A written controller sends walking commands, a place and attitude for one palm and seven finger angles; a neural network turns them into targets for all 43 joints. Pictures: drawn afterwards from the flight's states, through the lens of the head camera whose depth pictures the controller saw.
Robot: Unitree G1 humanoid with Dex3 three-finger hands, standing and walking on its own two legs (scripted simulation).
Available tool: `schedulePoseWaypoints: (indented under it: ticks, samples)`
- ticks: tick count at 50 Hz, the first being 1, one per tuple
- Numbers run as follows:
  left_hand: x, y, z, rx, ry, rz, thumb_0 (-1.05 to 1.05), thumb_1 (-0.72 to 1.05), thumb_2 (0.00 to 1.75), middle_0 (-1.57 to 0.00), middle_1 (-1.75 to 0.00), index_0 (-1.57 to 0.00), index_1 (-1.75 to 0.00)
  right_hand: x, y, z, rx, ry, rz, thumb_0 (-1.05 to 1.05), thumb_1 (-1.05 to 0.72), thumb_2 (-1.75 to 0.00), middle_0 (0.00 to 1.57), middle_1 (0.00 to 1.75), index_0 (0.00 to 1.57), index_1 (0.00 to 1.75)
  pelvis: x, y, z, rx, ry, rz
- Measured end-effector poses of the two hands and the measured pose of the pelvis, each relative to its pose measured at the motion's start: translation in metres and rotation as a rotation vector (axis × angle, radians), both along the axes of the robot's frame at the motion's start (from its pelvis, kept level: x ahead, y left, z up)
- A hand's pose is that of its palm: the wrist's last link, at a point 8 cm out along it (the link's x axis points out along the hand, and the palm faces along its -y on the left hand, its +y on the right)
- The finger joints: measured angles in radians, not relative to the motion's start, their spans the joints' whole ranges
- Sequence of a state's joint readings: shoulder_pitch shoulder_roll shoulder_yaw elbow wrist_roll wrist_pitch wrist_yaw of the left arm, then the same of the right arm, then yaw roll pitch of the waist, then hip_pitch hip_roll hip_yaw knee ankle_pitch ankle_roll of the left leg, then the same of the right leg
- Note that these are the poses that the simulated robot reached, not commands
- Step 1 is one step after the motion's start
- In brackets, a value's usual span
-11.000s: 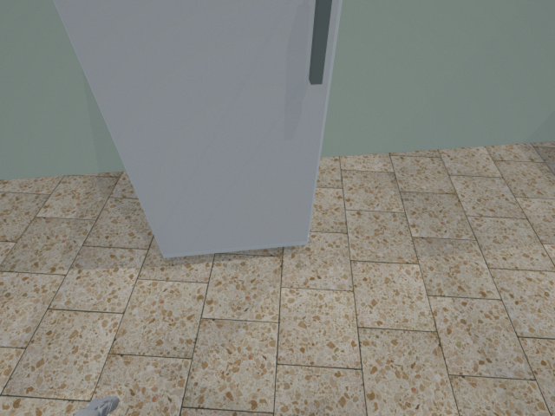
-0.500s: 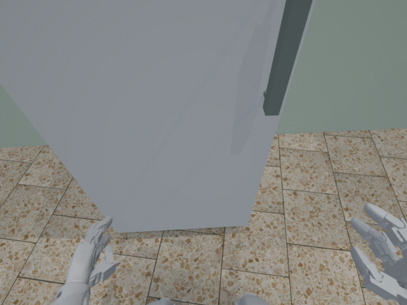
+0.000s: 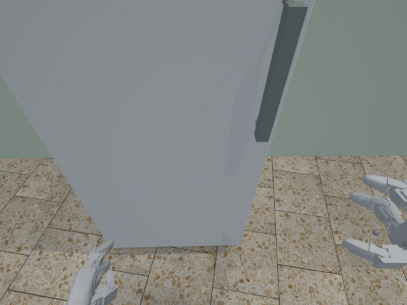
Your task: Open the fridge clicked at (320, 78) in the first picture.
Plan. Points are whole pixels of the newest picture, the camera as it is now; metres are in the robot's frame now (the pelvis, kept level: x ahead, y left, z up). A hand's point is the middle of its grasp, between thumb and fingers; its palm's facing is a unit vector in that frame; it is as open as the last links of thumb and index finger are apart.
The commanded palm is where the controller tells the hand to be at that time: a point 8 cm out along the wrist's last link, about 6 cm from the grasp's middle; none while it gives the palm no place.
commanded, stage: raise the hand to about handle height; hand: right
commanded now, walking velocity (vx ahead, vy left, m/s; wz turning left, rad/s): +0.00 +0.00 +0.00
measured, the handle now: (272, 79) +0.49 -0.12 +0.22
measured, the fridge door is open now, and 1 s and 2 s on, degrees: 0 0 0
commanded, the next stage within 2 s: move the hooked fingers beside the handle in 1.14 s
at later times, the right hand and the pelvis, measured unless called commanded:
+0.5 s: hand out of the picture +0.27 -0.27 +0.21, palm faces +0.08 +0.99 -0.13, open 13.9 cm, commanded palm +0.23 -0.31 +0.23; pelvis +0.01 +0.01 +0.02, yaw -1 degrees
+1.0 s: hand (395, 142) +0.30 -0.26 +0.24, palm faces +0.07 +0.99 -0.12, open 13.9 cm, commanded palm +0.26 -0.30 +0.26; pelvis +0.02 +0.02 +0.02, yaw +0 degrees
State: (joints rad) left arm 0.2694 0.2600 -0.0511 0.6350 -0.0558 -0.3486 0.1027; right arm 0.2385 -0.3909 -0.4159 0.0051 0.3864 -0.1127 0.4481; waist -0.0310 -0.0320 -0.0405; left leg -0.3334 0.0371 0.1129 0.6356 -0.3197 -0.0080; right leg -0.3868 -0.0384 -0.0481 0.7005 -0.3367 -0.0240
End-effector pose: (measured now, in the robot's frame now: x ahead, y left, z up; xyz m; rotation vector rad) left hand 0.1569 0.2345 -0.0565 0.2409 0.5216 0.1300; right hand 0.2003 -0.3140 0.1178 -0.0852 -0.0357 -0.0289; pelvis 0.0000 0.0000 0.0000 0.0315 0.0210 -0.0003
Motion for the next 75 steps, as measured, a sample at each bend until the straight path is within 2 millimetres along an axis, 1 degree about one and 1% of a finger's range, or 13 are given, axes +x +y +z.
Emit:
schedulePoseWaypoints:
  ticks: [9, 18, 25, 32, 35, 37, 40, 44, 47, 57, 66, 70, 75]
  samples:
    - [0.02, -0.013, 0.016, -0.024, -0.058, -0.035, 0.01, 0.9, 0.9, -0.2, -0.3, -0.21, -0.3, 0.016, -0.008, 0.04, -0.023, -0.046, -0.018, -0.01, 0.23, -0.41, 0.29, 1.03, 0.28, 1.03, 0.003, -0.001, 0.009, -0.007, -0.045, -0.003]
    - [0.033, -0.021, 0.018, -0.056, -0.051, -0.071, 0.01, 0.9, 0.9, -0.2, -0.3, -0.21, -0.3, 0.03, -0.012, 0.075, -0.035, -0.056, -0.032, -0.01, 0.42, -0.33, 0.3, 1.15, 0.3, 1.15, 0.006, 0.003, 0.015, -0.015, -0.065, -0.008]
    - [0.038, -0.016, 0.015, -0.067, -0.025, -0.071, 0.01, 0.9, 0.9, -0.2, -0.3, -0.21, -0.3, 0.044, -0.012, 0.1, -0.048, -0.068, -0.041, -0.01, 0.48, -0.3, 0.3, 1.19, 0.3, 1.19, 0.008, 0.009, 0.017, -0.019, -0.072, -0.012]
    - [0.042, -0.006, 0.014, -0.075, -0.019, -0.06, 0.01, 0.9, 0.9, -0.2, -0.3, -0.21, -0.3, 0.059, -0.01, 0.13, -0.06, -0.093, -0.037, -0.02, 0.49, -0.3, 0.31, 1.2, 0.31, 1.2, 0.012, 0.015, 0.018, -0.024, -0.076, -0.013]
    - [0.044, -0.001, 0.014, -0.077, -0.017, -0.054, 0.01, 0.9, 0.9, -0.2, -0.3, -0.21, -0.3, 0.066, -0.009, 0.139, -0.056, -0.089, -0.037, -0.02, 0.5, -0.3, 0.31, 1.2, 0.31, 1.2, 0.013, 0.017, 0.018, -0.026, -0.073, -0.013]
    - [0.044, 0.002, 0.014, -0.08, -0.016, -0.048, 0.01, 0.9, 0.9, -0.2, -0.3, -0.21, -0.3, 0.071, -0.009, 0.139, -0.049, -0.071, -0.032, -0.02, 0.5, -0.3, 0.31, 1.2, 0.31, 1.2, 0.014, 0.018, 0.018, -0.027, -0.069, -0.01]
    - [0.045, 0.008, 0.014, -0.083, -0.016, -0.037, 0.01, 0.9, 0.9, -0.2, -0.3, -0.21, -0.3, 0.075, -0.004, 0.133, -0.045, -0.036, -0.022, -0.02, 0.5, -0.3, 0.31, 1.2, 0.3, 1.2, 0.015, 0.019, 0.018, -0.029, -0.063, -0.006]
    - [0.046, 0.013, 0.014, -0.075, -0.015, -0.023, 0.01, 0.9, 0.9, -0.2, -0.3, -0.2, -0.3, 0.076, 0.003, 0.124, -0.038, -0.031, -0.014, -0.02, 0.5, -0.3, 0.31, 1.2, 0.3, 1.21, 0.017, 0.02, 0.017, -0.029, -0.062, -0.001]
    - [0.047, 0.014, 0.015, -0.069, -0.016, -0.018, 0.01, 0.9, 0.9, -0.2, -0.3, -0.2, -0.3, 0.075, 0.006, 0.123, -0.037, -0.05, -0.022, -0.02, 0.5, -0.3, 0.31, 1.2, 0.31, 1.21, 0.019, 0.022, 0.017, -0.029, -0.064, 0.0]
    - [0.052, 0.009, 0.015, -0.076, -0.02, -0.024, 0.01, 0.9, 0.9, -0.2, -0.3, -0.2, -0.3, 0.076, 0.0, 0.129, -0.043, -0.058, -0.043, -0.02, 0.5, -0.3, 0.31, 1.2, 0.31, 1.21, 0.022, 0.022, 0.017, -0.028, -0.066, -0.003]
    - [0.052, 0.004, 0.015, -0.076, -0.017, -0.029, 0.01, 0.9, 0.9, -0.2, -0.3, -0.2, -0.3, 0.076, -0.005, 0.123, -0.025, -0.045, -0.043, -0.02, 0.5, -0.3, 0.31, 1.2, 0.31, 1.21, 0.021, 0.018, 0.017, -0.027, -0.064, -0.006]
    - [0.05, 0.002, 0.014, -0.066, -0.008, -0.028, 0.01, 0.9, 0.9, -0.2, -0.3, -0.2, -0.3, 0.08, -0.005, 0.12, -0.016, -0.045, -0.045, -0.02, 0.5, -0.3, 0.31, 1.2, 0.31, 1.21, 0.02, 0.016, 0.017, -0.026, -0.065, -0.009]
    - [0.046, 0.0, 0.014, -0.062, 0.001, -0.019, 0.01, 0.9, 0.9, -0.2, -0.3, -0.2, -0.3, 0.09, 0.001, 0.121, -0.012, -0.056, -0.023, -0.02, 0.5, -0.3, 0.31, 1.2, 0.3, 1.21, 0.018, 0.013, 0.017, -0.026, -0.066, -0.009]
